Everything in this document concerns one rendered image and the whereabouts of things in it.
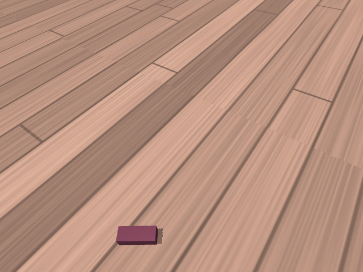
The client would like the carton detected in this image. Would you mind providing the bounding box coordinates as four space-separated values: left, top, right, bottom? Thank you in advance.
116 226 158 245

